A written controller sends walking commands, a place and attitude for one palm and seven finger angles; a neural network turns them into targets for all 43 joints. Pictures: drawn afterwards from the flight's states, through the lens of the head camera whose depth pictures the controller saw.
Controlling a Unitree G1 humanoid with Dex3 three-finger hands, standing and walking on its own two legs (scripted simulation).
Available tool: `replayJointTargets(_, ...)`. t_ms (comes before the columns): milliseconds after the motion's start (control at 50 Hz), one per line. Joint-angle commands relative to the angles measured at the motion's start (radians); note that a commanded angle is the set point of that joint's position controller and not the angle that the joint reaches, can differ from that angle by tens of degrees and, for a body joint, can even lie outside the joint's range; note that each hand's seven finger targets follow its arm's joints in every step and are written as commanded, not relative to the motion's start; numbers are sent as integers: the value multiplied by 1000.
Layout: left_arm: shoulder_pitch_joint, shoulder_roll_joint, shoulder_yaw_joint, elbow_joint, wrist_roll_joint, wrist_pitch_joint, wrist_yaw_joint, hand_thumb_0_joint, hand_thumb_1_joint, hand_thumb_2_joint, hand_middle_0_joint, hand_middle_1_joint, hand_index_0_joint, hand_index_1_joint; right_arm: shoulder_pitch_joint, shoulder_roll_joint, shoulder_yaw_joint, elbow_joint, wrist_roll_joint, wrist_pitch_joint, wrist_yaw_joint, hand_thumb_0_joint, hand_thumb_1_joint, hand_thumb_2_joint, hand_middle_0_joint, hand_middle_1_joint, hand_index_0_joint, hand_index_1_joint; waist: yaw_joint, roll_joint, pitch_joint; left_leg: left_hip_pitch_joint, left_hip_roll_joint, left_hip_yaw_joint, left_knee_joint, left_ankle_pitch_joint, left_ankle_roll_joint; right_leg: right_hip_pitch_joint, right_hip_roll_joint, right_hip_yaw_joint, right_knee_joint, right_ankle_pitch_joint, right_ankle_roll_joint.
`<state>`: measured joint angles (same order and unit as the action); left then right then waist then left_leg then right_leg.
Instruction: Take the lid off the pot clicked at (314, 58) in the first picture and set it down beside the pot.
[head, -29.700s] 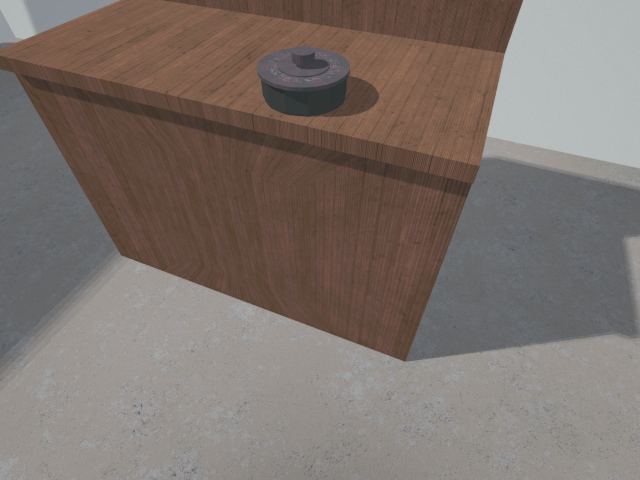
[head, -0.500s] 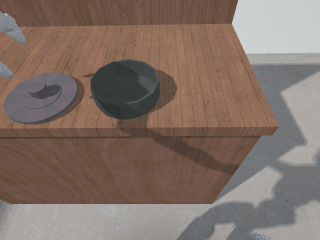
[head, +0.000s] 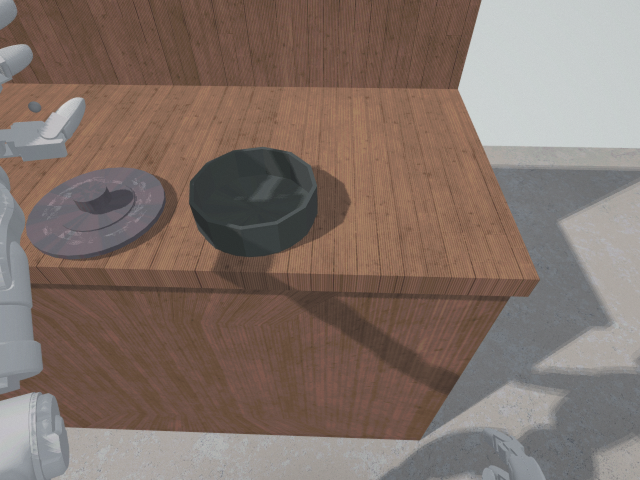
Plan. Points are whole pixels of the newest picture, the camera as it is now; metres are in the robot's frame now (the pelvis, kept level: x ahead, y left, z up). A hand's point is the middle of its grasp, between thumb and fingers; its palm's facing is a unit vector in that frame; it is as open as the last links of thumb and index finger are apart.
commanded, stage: draw the hand back to the body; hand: left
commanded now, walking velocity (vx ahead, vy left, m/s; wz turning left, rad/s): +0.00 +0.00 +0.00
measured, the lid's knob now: (91, 196) +0.47 +0.37 +0.10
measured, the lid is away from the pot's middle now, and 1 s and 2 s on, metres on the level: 0.24 0.24 0.24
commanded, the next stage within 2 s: step back with the hand held close in 1.36 s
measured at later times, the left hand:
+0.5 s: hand (5, 169) +0.28 +0.26 +0.29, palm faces +0.53 -0.82 -0.22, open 8.2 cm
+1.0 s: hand out of the picture +0.20 +0.26 +0.28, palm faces +0.52 -0.82 -0.24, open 7.5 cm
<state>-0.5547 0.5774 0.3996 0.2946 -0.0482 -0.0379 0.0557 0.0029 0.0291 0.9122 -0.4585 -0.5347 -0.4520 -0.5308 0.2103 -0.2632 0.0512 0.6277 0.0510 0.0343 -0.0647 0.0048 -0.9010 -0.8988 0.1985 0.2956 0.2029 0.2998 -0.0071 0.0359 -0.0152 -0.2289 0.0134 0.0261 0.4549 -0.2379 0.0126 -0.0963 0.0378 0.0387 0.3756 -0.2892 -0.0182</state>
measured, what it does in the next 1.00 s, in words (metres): stands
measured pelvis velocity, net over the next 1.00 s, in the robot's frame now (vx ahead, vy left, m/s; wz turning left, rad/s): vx -0.02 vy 0.00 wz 0.01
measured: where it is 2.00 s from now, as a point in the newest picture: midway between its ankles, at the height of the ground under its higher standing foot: outside the picture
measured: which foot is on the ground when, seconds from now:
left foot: down 0.00-1.00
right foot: down 0.00-1.00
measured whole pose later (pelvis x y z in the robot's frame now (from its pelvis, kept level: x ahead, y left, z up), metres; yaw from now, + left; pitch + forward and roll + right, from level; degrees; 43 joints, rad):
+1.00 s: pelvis -0.02 +0.00 +0.00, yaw +1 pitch -5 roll -1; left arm 0.09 0.41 0.45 -0.44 -0.13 -0.10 0.07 0.02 0.88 0.90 -0.21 -0.30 -0.21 -0.30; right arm 0.14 -0.22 0.03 0.70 0.01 -0.07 -0.07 0.01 -0.90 -0.90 0.20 0.30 0.20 0.30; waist 0.07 0.05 0.01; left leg -0.12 0.01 0.02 0.40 -0.19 0.01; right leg 0.02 0.04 0.03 0.32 -0.24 -0.02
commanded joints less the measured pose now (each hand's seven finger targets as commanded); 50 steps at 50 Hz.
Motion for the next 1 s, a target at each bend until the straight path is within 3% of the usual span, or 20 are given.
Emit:
replayJointTargets(0, -267, 238, 62, -324, -34, -66, 15, 0, 274, 911, -376, -470, -376, -470, -113, -140, -59, -136, 3, -65, 2, 0, -900, -900, 200, 300, 200, 300, 24, 10, -279, 244, 16, 21, -12, 411, 40, -5, -10, -54, -17, 473, -8)
replayJointTargets(100, -231, 288, 128, -390, -35, -67, 33, 0, 405, 909, -339, -435, -339, -435, -123, -140, -60, -112, -2, -81, -5, 0, -900, -900, 200, 300, 200, 300, 30, 21, -250, 238, 3, 28, -14, 376, 44, -8, -16, -47, -26, 481, -4)
replayJointTargets(160, -170, 243, 116, -408, -39, -64, 31, 0, 483, 907, -317, -413, -317, -413, -135, -131, -61, -109, -4, -90, -8, 0, -900, -900, 200, 300, 200, 300, 32, 16, -236, 241, -3, 36, -14, 364, 44, -8, -18, -46, -30, 488, 1)
replayJointTargets(200, -150, 221, 104, -477, -43, -71, 29, 0, 535, 906, -303, -399, -303, -399, -149, -124, -59, -112, -4, -97, -6, 0, -900, -900, 200, 300, 200, 300, 36, 68, -243, 261, -4, 37, -14, 371, 42, -6, -19, -44, -33, 485, -2)
replayJointTargets(240, -85, 214, 122, -507, -50, -73, 33, 0, 587, 906, -288, -385, -288, -385, -156, -121, -61, -114, -7, -105, -5, 0, -900, -900, 200, 300, 200, 300, 45, 35, -252, 263, -4, 35, -17, 376, 43, 7, -19, -46, -30, 503, 1)
replayJointTargets(340, -29, 201, 133, -529, -61, -69, 32, 0, 717, 903, -251, -350, -251, -350, -173, -114, -57, -107, -10, -108, -8, 0, -900, -900, 200, 300, 200, 300, 47, -27, -180, 248, -3, 37, -35, 311, 44, -14, -17, -50, -58, 442, 5)
replayJointTargets(400, 34, 188, 144, -561, -70, -73, 27, 0, 796, 902, -229, -328, -229, -328, -187, -105, -55, -107, -15, -113, -10, 0, -900, -900, 200, 300, 200, 300, 52, -12, -166, 257, -3, 40, -37, 299, 45, -17, -20, -45, -70, 431, 6)
replayJointTargets(460, 49, 140, 111, -639, -72, -77, 22, 0, 874, 900, -207, -307, -207, -307, -205, -94, -51, -114, -16, -121, -9, 0, -900, -900, 200, 300, 200, 300, 53, 28, -176, 274, -6, 39, -41, 308, 43, -11, -20, -43, -71, 436, 3)
replayJointTargets(480, 56, 127, 104, -649, -75, -80, 21, 0, 900, 900, -200, -300, -200, -300, -204, -92, -50, -113, -17, -123, -7, 0, -900, -900, 200, 300, 200, 300, 49, 15, -162, 278, -4, 37, -44, 296, 43, -22, -18, -47, -79, 415, 3)
replayJointTargets(600, 142, 141, 159, -772, -78, -100, 33, 0, 900, 900, -200, -300, -200, -300, -221, -80, -52, -109, -27, -141, -11, 0, -900, -900, 200, 300, 200, 300, 65, 51, -179, 293, -2, 32, -56, 300, 38, -2, -19, -43, -85, 401, -3)
replayJointTargets(660, 225, 84, 133, -744, -81, -90, 30, 0, 900, 900, -200, -300, -200, -300, -219, -77, -53, -103, -30, -143, -11, 0, -900, -900, 200, 300, 200, 300, 63, 15, -137, 282, 0, 33, -61, 295, 39, -18, -16, -48, -90, 394, -1)
replayJointTargets(680, 257, 67, 124, -728, -85, -87, 26, 0, 900, 900, -200, -300, -200, -300, -215, -76, -54, -101, -28, -142, -10, 0, -900, -900, 200, 300, 200, 300, 61, -24, -121, 277, 1, 28, -66, 286, 40, -20, -15, -55, -96, 382, 1)
replayJointTargets(700, 272, 88, 146, -735, -87, -86, 27, 0, 900, 900, -200, -300, -200, -300, -218, -79, -57, -99, -30, -141, -11, 0, -900, -900, 200, 300, 200, 300, 63, -28, -100, 269, 3, 31, -70, 260, 41, -33, -18, -49, -106, 355, 3)
replayJointTargets(740, 303, 80, 148, -769, -91, -90, 26, 0, 900, 900, -200, -300, -200, -300, -225, -74, -56, -102, -31, -142, -13, 0, -900, -900, 200, 300, 200, 300, 68, -23, -93, 268, 3, 29, -74, 250, 43, -27, -20, -49, -111, 341, 2)
replayJointTargets(800, 305, 72, 134, -901, -88, -115, 25, 0, 900, 900, -200, -300, -200, -300, -243, -68, -54, -112, -36, -157, -12, 0, -900, -900, 200, 300, 200, 300, 71, 52, -135, 295, 2, 21, -75, 255, 38, -16, -22, -44, -109, 328, -4)
replayJointTargets(880, 390, 72, 160, -916, -88, -119, 30, 0, 900, 900, -200, -300, -200, -300, -236, -65, -55, -103, -40, -163, -11, 0, -900, -900, 200, 300, 200, 300, 73, 12, -99, 277, 7, 12, -85, 234, 35, -19, -18, -51, -119, 292, -5)
replayJointTargets(920, 440, 69, 175, -919, -93, -121, 30, 0, 900, 900, -200, -300, -200, -300, -238, -62, -59, -100, -43, -167, -14, 0, -900, -900, 200, 300, 200, 300, 77, 13, -90, 269, 9, 14, -86, 213, 34, -25, -23, -45, -124, 271, -4)
replayJointTargets(980, 508, 22, 138, -966, -93, -122, 20, 0, 900, 900, -200, -300, -200, -300, -240, -56, -57, -107, -42, -167, -7, 0, -900, -900, 200, 300, 200, 300, 74, 39, -77, 274, 12, 10, -91, 208, 32, -26, -23, -48, -130, 255, -7)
